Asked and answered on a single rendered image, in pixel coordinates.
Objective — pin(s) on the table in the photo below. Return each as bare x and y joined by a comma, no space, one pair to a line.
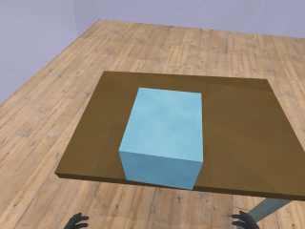
249,146

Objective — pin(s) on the left robot hand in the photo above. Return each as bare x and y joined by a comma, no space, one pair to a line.
75,219

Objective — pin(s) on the right robot hand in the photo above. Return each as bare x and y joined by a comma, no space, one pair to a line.
248,223

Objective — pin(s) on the carton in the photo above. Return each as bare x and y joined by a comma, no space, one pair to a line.
163,140

